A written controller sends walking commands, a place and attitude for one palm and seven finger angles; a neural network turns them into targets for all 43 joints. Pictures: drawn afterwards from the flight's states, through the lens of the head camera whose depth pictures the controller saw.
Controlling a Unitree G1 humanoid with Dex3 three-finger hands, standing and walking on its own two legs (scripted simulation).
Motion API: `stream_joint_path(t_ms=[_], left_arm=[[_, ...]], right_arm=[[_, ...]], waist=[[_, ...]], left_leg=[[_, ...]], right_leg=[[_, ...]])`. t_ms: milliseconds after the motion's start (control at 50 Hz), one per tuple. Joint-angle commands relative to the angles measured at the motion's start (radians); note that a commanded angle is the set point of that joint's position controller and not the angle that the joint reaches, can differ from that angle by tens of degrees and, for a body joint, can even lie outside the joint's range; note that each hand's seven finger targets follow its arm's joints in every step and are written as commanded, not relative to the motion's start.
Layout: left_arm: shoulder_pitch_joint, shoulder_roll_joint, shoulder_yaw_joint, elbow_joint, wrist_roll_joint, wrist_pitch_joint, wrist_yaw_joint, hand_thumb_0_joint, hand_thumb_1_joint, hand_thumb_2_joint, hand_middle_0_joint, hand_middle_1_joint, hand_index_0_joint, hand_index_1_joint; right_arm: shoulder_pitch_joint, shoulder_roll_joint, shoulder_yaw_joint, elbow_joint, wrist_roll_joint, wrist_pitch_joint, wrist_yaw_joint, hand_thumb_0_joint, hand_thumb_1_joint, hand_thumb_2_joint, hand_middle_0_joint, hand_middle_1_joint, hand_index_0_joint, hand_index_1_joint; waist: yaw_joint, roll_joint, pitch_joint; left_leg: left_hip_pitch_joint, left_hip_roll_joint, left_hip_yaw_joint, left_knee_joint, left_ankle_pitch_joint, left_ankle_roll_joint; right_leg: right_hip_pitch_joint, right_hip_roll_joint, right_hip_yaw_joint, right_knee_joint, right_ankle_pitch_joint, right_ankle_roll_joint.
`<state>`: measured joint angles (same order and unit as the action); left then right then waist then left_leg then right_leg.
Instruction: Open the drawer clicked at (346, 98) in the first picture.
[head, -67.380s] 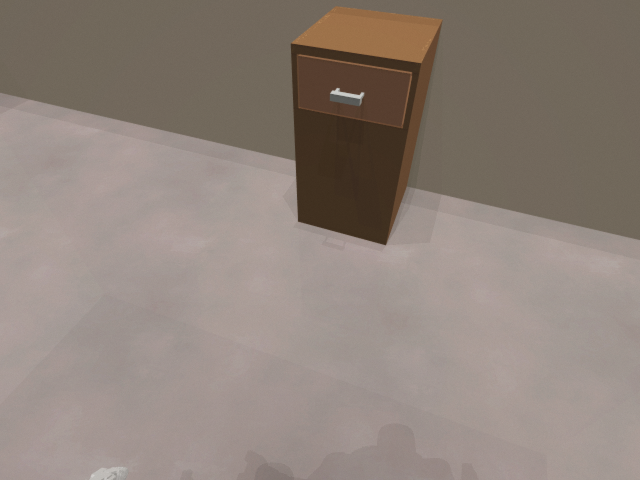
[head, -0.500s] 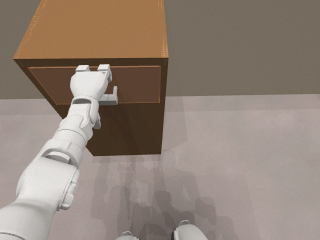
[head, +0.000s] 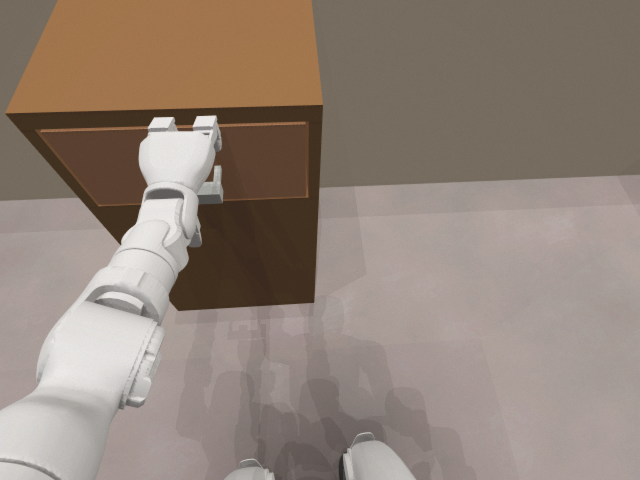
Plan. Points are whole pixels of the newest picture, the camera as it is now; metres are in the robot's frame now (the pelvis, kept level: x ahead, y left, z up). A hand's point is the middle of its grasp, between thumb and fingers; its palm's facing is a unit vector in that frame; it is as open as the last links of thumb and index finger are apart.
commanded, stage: re-aim the fingers above the handle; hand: left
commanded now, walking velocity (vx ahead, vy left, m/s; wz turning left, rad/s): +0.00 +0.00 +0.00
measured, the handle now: (190, 183) +0.57 +0.15 -0.05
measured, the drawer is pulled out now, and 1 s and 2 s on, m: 0.00 0.00 0.00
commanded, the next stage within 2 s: lower the fingers behind the handle in 1.16 s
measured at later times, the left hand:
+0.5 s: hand (169, 180) +0.53 +0.16 +0.01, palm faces -0.03 +0.00 -1.00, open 13.7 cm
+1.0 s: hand (172, 181) +0.53 +0.16 +0.01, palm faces -0.02 -0.01 -1.00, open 13.7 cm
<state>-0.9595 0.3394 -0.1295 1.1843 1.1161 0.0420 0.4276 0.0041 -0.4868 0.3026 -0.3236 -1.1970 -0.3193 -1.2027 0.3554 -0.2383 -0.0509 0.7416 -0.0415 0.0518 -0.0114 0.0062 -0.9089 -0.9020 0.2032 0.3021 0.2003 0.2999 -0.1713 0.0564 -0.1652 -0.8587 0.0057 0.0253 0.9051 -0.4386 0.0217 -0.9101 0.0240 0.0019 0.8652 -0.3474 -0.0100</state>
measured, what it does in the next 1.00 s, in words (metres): stands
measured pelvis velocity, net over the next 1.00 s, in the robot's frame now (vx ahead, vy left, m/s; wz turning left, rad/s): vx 0.00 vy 0.01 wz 0.00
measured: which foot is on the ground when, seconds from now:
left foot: down 0.00-1.00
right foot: down 0.00-1.00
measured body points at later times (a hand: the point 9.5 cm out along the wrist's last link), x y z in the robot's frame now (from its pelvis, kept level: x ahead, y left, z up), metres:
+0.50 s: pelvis +0.00 +0.00 -0.01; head +0.13 +0.00 +0.42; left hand +0.52 +0.16 +0.07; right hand -0.01 -0.27 -0.13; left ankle -0.02 +0.11 -0.69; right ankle +0.03 -0.11 -0.69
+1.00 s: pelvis +0.00 +0.01 -0.01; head +0.12 +0.01 +0.42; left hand +0.52 +0.15 +0.07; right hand -0.03 -0.25 -0.13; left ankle -0.02 +0.11 -0.69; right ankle +0.03 -0.11 -0.69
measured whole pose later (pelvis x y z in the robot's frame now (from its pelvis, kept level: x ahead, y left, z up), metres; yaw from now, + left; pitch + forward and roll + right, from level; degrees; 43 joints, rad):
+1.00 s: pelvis +0.00 +0.01 -0.01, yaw +0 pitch +25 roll -2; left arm -1.02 0.41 -0.12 1.21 1.12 0.03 0.40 0.00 -0.49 0.30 -0.34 -1.21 -0.34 -1.23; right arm 0.38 -0.23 -0.04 0.73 -0.05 0.05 -0.01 0.01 -0.91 -0.90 0.20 0.30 0.20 0.30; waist -0.19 0.06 -0.16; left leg -0.94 0.00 0.02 0.97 -0.46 0.04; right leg -0.98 0.02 0.00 0.91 -0.36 0.00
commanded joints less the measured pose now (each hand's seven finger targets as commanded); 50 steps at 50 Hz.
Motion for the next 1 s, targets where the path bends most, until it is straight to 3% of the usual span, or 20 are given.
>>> stream_joint_path(t_ms=[0, 60, 100, 140, 180, 220, 260, 300, 340, 360, 400, 420, 460, 500, 720, 760, 840, 880, 900, 980], left_arm=[[-0.455, 0.247, 0.080, -0.151, 0.005, 0.040, 0.066, 0.000, -0.500, 0.300, -0.300, -1.200, -0.300, -1.200], [-0.477, 0.230, 0.051, -0.159, 0.012, 0.060, 0.056, 0.000, -0.500, 0.300, -0.300, -1.200, -0.300, -1.200], [-0.586, 0.296, 0.074, -0.181, 0.005, 0.054, 0.039, 0.000, -0.500, 0.300, -0.300, -1.200, -0.300, -1.200], [-0.570, 0.304, 0.074, -0.175, 0.001, 0.041, 0.016, 0.000, -0.500, 0.300, -0.300, -1.200, -0.300, -1.200], [-0.555, 0.270, 0.049, -0.182, -0.006, 0.022, -0.009, 0.000, -0.500, 0.300, -0.300, -1.200, -0.300, -1.200], [-0.517, 0.217, 0.013, -0.152, -0.011, 0.003, -0.033, 0.000, -0.500, 0.300, -0.300, -1.200, -0.300, -1.200], [-0.516, 0.237, 0.030, -0.138, -0.017, -0.007, -0.041, 0.000, -0.500, 0.300, -0.300, -1.200, -0.300, -1.200], [-0.562, 0.217, 0.013, -0.161, -0.016, -0.020, -0.042, 0.000, -0.500, 0.300, -0.300, -1.200, -0.300, -1.200], [-0.536, 0.245, 0.035, -0.141, -0.005, -0.021, -0.033, 0.000, -0.500, 0.300, -0.300, -1.200, -0.300, -1.200], [-0.549, 0.208, 0.006, -0.167, -0.004, -0.027, -0.029, 0.000, -0.500, 0.300, -0.300, -1.200, -0.300, -1.200], [-0.544, 0.222, 0.028, -0.168, -0.007, -0.022, -0.022, 0.000, -0.500, 0.300, -0.300, -1.200, -0.300, -1.200], [-0.553, 0.198, 0.003, -0.159, -0.004, -0.019, -0.017, 0.000, -0.500, 0.300, -0.300, -1.200, -0.300, -1.200], [-0.566, 0.221, 0.019, -0.138, -0.002, -0.005, -0.008, 0.000, -0.500, 0.300, -0.300, -1.200, -0.300, -1.200], [-0.567, 0.258, 0.047, -0.144, -0.005, 0.005, -0.005, 0.000, -0.500, 0.300, -0.300, -1.200, -0.300, -1.200], [-0.555, 0.240, 0.031, -0.146, -0.002, 0.005, -0.019, 0.000, -0.500, 0.300, -0.300, -1.200, -0.300, -1.200], [-0.550, 0.203, 0.010, -0.149, -0.005, -0.001, -0.020, 0.000, -0.500, 0.300, -0.300, -1.200, -0.300, -1.200], [-0.535, 0.262, 0.057, -0.153, -0.008, -0.012, -0.012, 0.000, -0.500, 0.300, -0.300, -1.200, -0.300, -1.200], [-0.543, 0.257, 0.047, -0.139, 0.000, -0.006, -0.003, 0.000, -0.500, 0.300, -0.300, -1.200, -0.300, -1.200], [-0.567, 0.275, 0.063, -0.158, 0.003, -0.009, 0.002, 0.000, -0.500, 0.300, -0.300, -1.200, -0.300, -1.200], [-0.549, 0.240, 0.049, -0.181, 0.007, 0.005, 0.020, 0.000, -0.500, 0.300, -0.300, -1.200, -0.300, -1.200]], right_arm=[[0.131, -0.165, -0.046, -0.053, 0.001, -0.012, -0.006, 0.000, -0.900, -0.900, 0.200, 0.300, 0.200, 0.300], [0.133, -0.164, -0.047, -0.059, 0.005, -0.012, -0.010, 0.000, -0.900, -0.900, 0.200, 0.300, 0.200, 0.300], [0.139, -0.172, -0.046, -0.051, 0.007, -0.012, -0.018, 0.000, -0.900, -0.900, 0.200, 0.300, 0.200, 0.300], [0.153, -0.172, -0.047, -0.052, 0.009, -0.020, -0.026, 0.000, -0.900, -0.900, 0.200, 0.300, 0.200, 0.300], [0.166, -0.168, -0.049, -0.054, 0.008, -0.027, -0.027, 0.000, -0.900, -0.900, 0.200, 0.300, 0.200, 0.300], [0.175, -0.165, -0.051, -0.046, 0.008, -0.030, -0.027, 0.000, -0.900, -0.900, 0.200, 0.300, 0.200, 0.300], [0.179, -0.171, -0.050, -0.038, 0.008, -0.030, -0.028, 0.000, -0.900, -0.900, 0.200, 0.300, 0.200, 0.300], [0.185, -0.169, -0.054, -0.034, 0.006, -0.030, -0.024, 0.000, -0.900, -0.900, 0.200, 0.300, 0.200, 0.300], [0.191, -0.172, -0.053, -0.029, 0.005, -0.028, -0.023, 0.000, -0.900, -0.900, 0.200, 0.300, 0.200, 0.300], [0.188, -0.166, -0.053, -0.033, 0.002, -0.030, -0.022, 0.000, -0.900, -0.900, 0.200, 0.300, 0.200, 0.300], [0.190, -0.169, -0.057, -0.031, 0.002, -0.025, -0.014, 0.000, -0.900, -0.900, 0.200, 0.300, 0.200, 0.300], [0.189, -0.165, -0.054, -0.032, 0.001, -0.026, -0.015, 0.000, -0.900, -0.900, 0.200, 0.300, 0.200, 0.300], [0.188, -0.171, -0.051, -0.027, 0.000, -0.024, -0.014, 0.000, -0.900, -0.900, 0.200, 0.300, 0.200, 0.300], [0.186, -0.176, -0.051, -0.030, -0.001, -0.021, -0.012, 0.000, -0.900, -0.900, 0.200, 0.300, 0.200, 0.300], [0.183, -0.173, -0.046, -0.044, 0.001, -0.019, -0.016, 0.000, -0.900, -0.900, 0.200, 0.300, 0.200, 0.300], [0.183, -0.170, -0.049, -0.044, 0.001, -0.023, -0.015, 0.000, -0.900, -0.900, 0.200, 0.300, 0.200, 0.300], [0.185, -0.175, -0.045, -0.045, 0.000, -0.022, -0.013, 0.000, -0.900, -0.900, 0.200, 0.300, 0.200, 0.300], [0.184, -0.175, -0.044, -0.045, 0.000, -0.022, -0.014, 0.000, -0.900, -0.900, 0.200, 0.300, 0.200, 0.300], [0.186, -0.178, -0.047, -0.041, -0.001, -0.023, -0.013, 0.000, -0.900, -0.900, 0.200, 0.300, 0.200, 0.300], [0.190, -0.174, -0.054, -0.040, -0.002, -0.018, -0.006, 0.000, -0.900, -0.900, 0.200, 0.300, 0.200, 0.300]], waist=[[-0.009, -0.030, -0.436], [-0.018, -0.008, -0.454], [-0.050, -0.015, -0.455], [-0.050, -0.012, -0.488], [-0.050, 0.004, -0.505], [-0.059, -0.001, -0.467], [-0.064, -0.020, -0.430], [-0.074, 0.016, -0.442], [-0.067, 0.018, -0.430], [-0.065, 0.038, -0.445], [-0.060, 0.039, -0.462], [-0.069, 0.049, -0.449], [-0.074, 0.026, -0.416], [-0.064, 0.038, -0.451], [-0.060, 0.037, -0.448], [-0.068, 0.030, -0.438], [-0.048, 0.035, -0.448], [-0.060, 0.016, -0.425], [-0.054, 0.024, -0.454], [-0.043, 0.059, -0.496]], left_leg=[[0.175, -0.027, -0.013, -0.081, 0.313, 0.011], [0.188, -0.027, -0.010, -0.079, 0.320, 0.012], [0.185, -0.025, -0.011, -0.069, 0.308, 0.018], [0.185, -0.028, -0.013, -0.060, 0.309, 0.022], [0.207, -0.027, -0.015, -0.056, 0.334, 0.020], [0.219, -0.023, -0.022, -0.051, 0.352, 0.018], [0.187, -0.023, -0.022, -0.044, 0.331, 0.020], [0.199, -0.023, -0.025, -0.039, 0.331, 0.018], [0.195, -0.020, -0.031, -0.036, 0.337, 0.016], [0.205, -0.022, -0.029, -0.033, 0.352, 0.015], [0.226, -0.020, -0.035, -0.031, 0.369, 0.011], [0.211, -0.021, -0.034, -0.027, 0.357, 0.013], [0.185, -0.021, -0.034, -0.031, 0.325, 0.015], [0.188, -0.023, -0.032, -0.033, 0.334, 0.014], [0.213, -0.015, -0.042, -0.044, 0.330, 0.011], [0.222, -0.012, -0.046, -0.041, 0.327, 0.011], [0.199, -0.014, -0.042, -0.043, 0.321, 0.011], [0.183, -0.014, -0.043, -0.042, 0.302, 0.012], [0.196, -0.013, -0.046, -0.039, 0.326, 0.010], [0.266, -0.006, -0.052, -0.036, 0.395, 0.000]], right_leg=[[0.299, 0.026, -0.003, -0.077, 0.278, -0.020], [0.301, 0.024, -0.001, -0.080, 0.290, -0.016], [0.297, 0.021, 0.006, -0.083, 0.289, -0.010], [0.310, 0.020, 0.010, -0.080, 0.300, -0.008], [0.309, 0.022, 0.006, -0.078, 0.316, -0.009], [0.271, 0.024, -0.002, -0.079, 0.315, -0.011], [0.251, 0.025, -0.001, -0.080, 0.299, -0.008], [0.224, 0.025, -0.002, -0.075, 0.285, -0.013], [0.207, 0.028, -0.007, -0.065, 0.278, -0.016], [0.205, 0.026, -0.009, -0.064, 0.283, -0.016], [0.202, 0.031, -0.014, -0.059, 0.286, -0.021], [0.189, 0.029, -0.014, -0.060, 0.275, -0.018], [0.185, 0.030, -0.015, -0.063, 0.252, -0.017], [0.210, 0.029, -0.011, -0.060, 0.266, -0.019], [0.191, 0.031, -0.022, -0.058, 0.237, -0.019], [0.166, 0.033, -0.025, -0.061, 0.224, -0.019], [0.189, 0.032, -0.020, -0.053, 0.229, -0.020], [0.175, 0.032, -0.021, -0.055, 0.212, -0.019], [0.182, 0.031, -0.021, -0.048, 0.226, -0.020], [0.171, 0.035, -0.029, -0.045, 0.251, -0.024]])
